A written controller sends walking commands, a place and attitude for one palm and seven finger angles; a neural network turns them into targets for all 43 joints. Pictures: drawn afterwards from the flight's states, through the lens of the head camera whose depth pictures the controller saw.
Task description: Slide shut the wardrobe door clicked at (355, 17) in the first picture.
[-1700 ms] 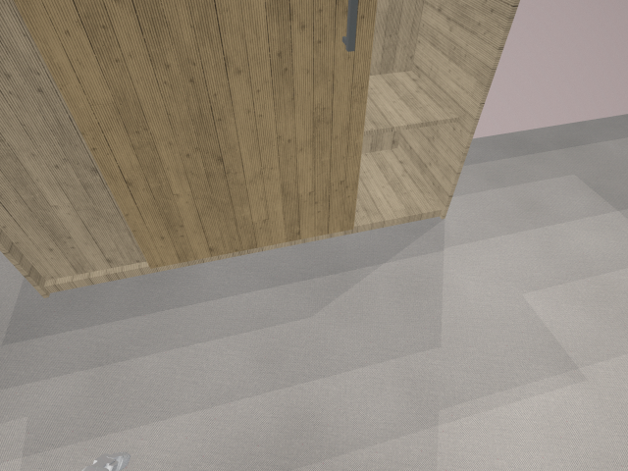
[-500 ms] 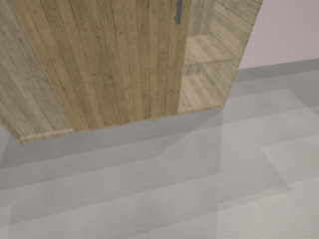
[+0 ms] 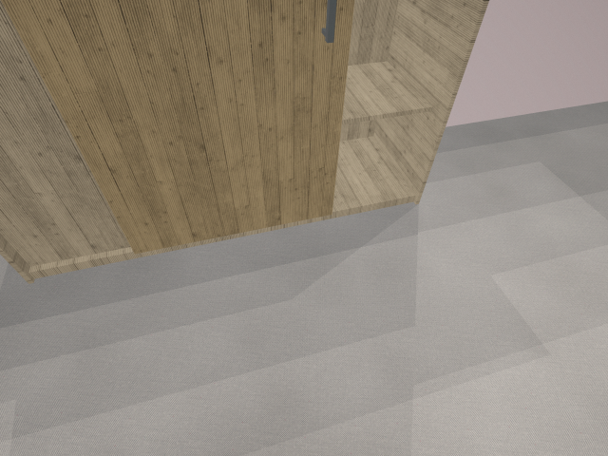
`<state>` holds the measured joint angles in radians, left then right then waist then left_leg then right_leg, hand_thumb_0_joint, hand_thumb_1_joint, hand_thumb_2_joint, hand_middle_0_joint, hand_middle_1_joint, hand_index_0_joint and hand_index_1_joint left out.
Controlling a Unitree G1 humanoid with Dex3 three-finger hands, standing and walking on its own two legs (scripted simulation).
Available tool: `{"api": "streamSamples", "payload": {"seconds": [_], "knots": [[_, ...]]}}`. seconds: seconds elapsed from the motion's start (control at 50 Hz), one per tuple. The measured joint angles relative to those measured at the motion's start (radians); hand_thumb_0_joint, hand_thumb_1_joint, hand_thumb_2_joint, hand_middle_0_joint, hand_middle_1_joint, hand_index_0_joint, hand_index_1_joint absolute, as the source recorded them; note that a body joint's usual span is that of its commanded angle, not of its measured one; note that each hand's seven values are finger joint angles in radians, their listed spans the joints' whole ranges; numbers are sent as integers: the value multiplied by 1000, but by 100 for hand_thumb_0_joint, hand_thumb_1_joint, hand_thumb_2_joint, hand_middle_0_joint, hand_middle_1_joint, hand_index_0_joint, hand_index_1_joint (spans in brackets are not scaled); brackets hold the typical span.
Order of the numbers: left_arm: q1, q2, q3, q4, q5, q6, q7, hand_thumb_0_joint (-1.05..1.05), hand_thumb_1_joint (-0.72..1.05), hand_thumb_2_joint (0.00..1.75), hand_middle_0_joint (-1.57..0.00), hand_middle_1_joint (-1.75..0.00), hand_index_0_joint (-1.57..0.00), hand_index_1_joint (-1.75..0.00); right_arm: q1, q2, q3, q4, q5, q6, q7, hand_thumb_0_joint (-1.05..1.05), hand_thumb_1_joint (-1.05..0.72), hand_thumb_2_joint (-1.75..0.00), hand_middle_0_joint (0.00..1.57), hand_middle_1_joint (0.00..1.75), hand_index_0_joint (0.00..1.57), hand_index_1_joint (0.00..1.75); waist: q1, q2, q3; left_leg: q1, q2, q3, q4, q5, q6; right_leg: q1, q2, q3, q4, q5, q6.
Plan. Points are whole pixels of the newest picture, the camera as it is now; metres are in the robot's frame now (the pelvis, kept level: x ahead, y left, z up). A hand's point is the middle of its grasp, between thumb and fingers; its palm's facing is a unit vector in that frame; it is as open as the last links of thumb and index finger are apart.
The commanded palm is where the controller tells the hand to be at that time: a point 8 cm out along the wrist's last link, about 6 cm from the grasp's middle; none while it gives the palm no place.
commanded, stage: walk to a spot facing it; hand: left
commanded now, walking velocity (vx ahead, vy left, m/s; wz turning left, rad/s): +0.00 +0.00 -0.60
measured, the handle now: (328, 7) +1.16 +0.03 +0.14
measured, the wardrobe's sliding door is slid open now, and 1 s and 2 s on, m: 0.44 0.44 0.44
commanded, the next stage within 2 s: none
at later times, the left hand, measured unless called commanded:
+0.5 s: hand out of the picture +0.03 +0.15 -0.15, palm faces -0.18 -0.96 -0.23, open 7.4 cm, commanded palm none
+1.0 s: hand (224, 341) +0.34 +0.18 -0.18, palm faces -0.45 -0.87 -0.19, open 7.4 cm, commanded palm none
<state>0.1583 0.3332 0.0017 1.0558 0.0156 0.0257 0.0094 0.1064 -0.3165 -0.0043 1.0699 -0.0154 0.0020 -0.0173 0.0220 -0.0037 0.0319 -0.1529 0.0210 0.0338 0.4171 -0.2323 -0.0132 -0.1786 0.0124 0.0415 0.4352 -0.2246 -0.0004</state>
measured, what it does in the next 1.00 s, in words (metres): walks ahead, turning right: left foot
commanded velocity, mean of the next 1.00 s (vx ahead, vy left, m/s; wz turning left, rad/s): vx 0.26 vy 0.00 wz -0.59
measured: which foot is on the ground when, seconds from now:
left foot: down 0.00-0.24, up 0.26-0.80, down 0.82-1.00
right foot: down 0.00-0.82, up 0.84-1.00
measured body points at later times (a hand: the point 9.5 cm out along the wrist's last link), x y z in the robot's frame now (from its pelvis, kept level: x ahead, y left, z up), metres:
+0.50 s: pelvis +0.02 -0.04 +0.00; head +0.04 -0.07 +0.45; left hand +0.05 +0.20 -0.14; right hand +0.03 -0.31 -0.15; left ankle +0.05 +0.12 -0.66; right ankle -0.01 -0.11 -0.74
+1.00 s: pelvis +0.21 +0.01 +0.00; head +0.24 +0.05 +0.45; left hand +0.37 +0.23 -0.17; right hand +0.15 -0.23 -0.12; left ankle +0.22 +0.07 -0.74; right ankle +0.10 -0.10 -0.63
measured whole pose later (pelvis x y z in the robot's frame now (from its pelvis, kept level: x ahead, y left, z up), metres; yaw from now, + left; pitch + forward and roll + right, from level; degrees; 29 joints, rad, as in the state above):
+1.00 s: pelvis +0.21 +0.01 +0.00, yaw -33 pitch -1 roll -3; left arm 0.31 0.28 0.11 0.98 0.04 0.01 -0.03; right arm 0.27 -0.14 -0.02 0.93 -0.02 -0.08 -0.02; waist 0.04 -0.06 0.00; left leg -0.16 0.04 0.17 0.47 -0.31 0.05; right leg -0.51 0.00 0.01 1.24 -0.26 0.00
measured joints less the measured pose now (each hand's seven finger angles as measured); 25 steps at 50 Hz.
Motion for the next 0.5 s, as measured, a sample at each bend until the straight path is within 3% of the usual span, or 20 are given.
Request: {"api": "streamSamples", "payload": {"seconds": [0.1,0.2,0.22,0.26,0.3,0.34,0.5], "knots": [[34,-29,11,-44,4,28,-9,1,90,90,-20,-29,-20,-29,16,47,-11,-56,-2,16,-3,0,-91,-90,20,30,20,30,1,-16,22,-41,12,53,77,-41,-2,-84,15,47,124,-41,-2],[71,-72,25,-80,5,44,-22,1,90,90,-20,-29,-20,-29,37,78,-24,-84,-6,26,1,0,-91,-90,21,30,20,30,14,-11,55,-59,45,120,163,-91,-17,-159,-10,-29,333,-197,10],[83,-82,27,-88,6,40,-26,1,90,90,-20,-29,-20,-29,43,78,-27,-87,-7,30,3,0,-91,-90,21,30,20,30,17,0,56,-70,60,128,195,-108,-25,-147,-14,-46,309,-180,10],[106,-103,28,-99,13,22,-28,1,90,90,-20,-29,-20,-29,54,72,-35,-90,-5,43,6,0,-91,-90,21,30,20,30,15,35,51,-135,88,102,342,-205,-32,-150,8,-66,289,-125,-32],[125,-122,28,-104,11,11,-20,1,90,90,-20,-29,-20,-29,66,72,-40,-84,-5,61,10,0,-91,-90,20,30,20,30,13,48,47,-220,63,29,534,-255,-29,-144,24,-75,276,-135,-65],[150,-137,31,-104,8,4,-14,1,90,90,-20,-29,-20,-29,75,75,-42,-78,-7,63,20,0,-91,-90,20,30,20,30,21,43,37,-279,47,5,647,-202,-28,-115,37,-62,202,-109,-77],[244,-164,31,-73,5,-43,-20,1,90,90,-20,-30,-20,-30,72,69,-61,-108,-17,23,29,0,-91,-90,20,30,20,30,20,18,-5,-376,55,-21,669,-20,-55,-22,68,39,-44,11,-83]]}}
